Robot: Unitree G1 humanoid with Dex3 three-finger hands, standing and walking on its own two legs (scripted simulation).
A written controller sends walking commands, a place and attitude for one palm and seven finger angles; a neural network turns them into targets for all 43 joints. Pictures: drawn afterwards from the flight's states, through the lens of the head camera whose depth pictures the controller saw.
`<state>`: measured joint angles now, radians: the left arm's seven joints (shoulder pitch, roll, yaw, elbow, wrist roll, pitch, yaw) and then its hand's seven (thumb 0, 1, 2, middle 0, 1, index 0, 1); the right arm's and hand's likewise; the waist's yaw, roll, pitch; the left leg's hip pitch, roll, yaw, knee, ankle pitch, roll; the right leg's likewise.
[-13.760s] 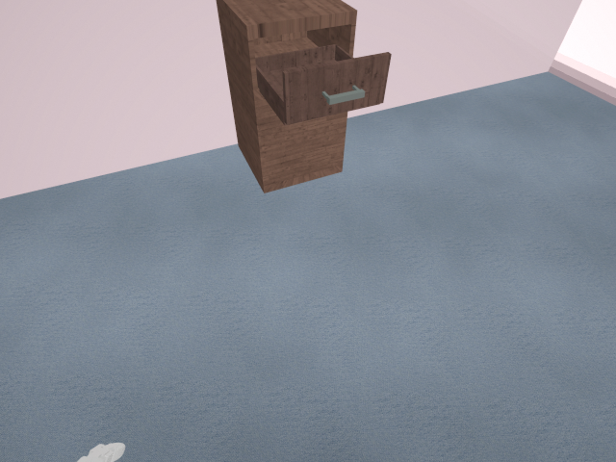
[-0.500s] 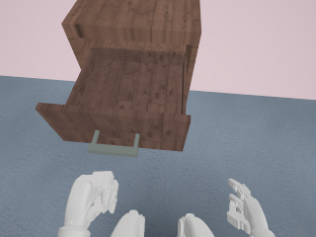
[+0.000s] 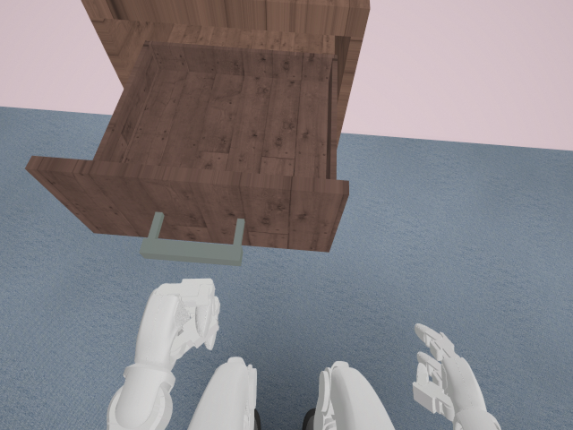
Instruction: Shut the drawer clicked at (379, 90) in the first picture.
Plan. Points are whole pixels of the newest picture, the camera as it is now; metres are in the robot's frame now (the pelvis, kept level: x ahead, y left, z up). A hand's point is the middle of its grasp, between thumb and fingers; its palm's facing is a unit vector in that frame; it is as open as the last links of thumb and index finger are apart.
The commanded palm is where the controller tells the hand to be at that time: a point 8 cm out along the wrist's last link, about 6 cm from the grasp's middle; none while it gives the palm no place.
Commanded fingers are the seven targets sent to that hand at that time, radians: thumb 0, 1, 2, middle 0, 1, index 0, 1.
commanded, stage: bring the fist close to the handle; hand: left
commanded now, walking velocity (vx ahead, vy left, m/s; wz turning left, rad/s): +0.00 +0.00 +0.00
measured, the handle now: (195, 237) +0.37 +0.14 +0.01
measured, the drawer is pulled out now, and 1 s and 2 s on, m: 0.30 0.29 0.16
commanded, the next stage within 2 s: push the drawer shut in 0.48 s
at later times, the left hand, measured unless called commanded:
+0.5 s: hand (215, 314) +0.26 +0.10 +0.02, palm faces -0.10 -0.99 +0.01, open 3.3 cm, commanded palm +0.25 +0.15 +0.01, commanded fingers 0.00 0.90 0.90 -1.40 -1.60 -1.40 -1.60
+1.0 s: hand (224, 291) +0.29 +0.09 +0.01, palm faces -0.13 -0.99 -0.02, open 3.1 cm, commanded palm +0.30 +0.15 +0.01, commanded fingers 0.00 0.90 0.90 -1.40 -1.60 -1.40 -1.60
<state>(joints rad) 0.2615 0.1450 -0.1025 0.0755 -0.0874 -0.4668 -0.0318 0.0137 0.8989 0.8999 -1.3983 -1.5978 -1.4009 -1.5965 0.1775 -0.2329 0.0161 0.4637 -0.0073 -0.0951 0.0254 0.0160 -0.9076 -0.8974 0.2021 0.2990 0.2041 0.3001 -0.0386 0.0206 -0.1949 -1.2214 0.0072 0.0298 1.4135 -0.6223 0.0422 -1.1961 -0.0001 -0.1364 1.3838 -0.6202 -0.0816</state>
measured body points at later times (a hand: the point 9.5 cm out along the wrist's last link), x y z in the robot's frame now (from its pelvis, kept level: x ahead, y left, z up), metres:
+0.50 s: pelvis -0.01 +0.01 +0.00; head +0.11 +0.02 +0.43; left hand +0.26 +0.15 +0.02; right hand +0.18 -0.21 -0.10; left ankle +0.02 +0.10 -0.59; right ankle +0.02 -0.08 -0.59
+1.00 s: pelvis -0.01 +0.01 +0.00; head +0.12 +0.02 +0.43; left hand +0.30 +0.15 +0.01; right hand +0.17 -0.22 -0.11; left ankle +0.02 +0.10 -0.59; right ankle +0.02 -0.08 -0.59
